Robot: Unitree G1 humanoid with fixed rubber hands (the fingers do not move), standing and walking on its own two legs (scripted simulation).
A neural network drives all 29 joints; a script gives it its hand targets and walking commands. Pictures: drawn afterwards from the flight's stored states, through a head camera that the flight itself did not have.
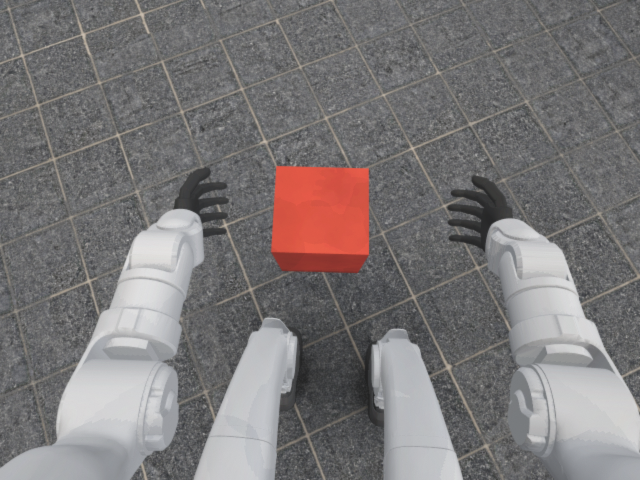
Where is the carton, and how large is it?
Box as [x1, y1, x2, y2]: [271, 166, 368, 272]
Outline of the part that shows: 276,166 271,252 281,269 301,271 357,272 368,255 368,168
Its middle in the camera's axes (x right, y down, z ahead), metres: +0.01 -0.03 +0.97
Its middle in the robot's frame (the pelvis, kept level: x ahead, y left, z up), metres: +0.53 +0.03 -0.53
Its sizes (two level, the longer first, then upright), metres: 0.210 0.200 0.250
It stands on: the floor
